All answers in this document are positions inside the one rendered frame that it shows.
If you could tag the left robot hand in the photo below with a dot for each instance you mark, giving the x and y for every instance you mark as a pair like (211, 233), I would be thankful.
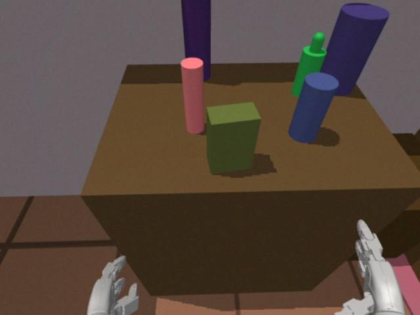
(104, 297)

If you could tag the bed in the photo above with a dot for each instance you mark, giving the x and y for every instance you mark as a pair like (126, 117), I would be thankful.
(413, 254)

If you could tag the right robot hand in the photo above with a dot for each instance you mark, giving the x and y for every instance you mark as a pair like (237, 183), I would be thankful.
(381, 289)

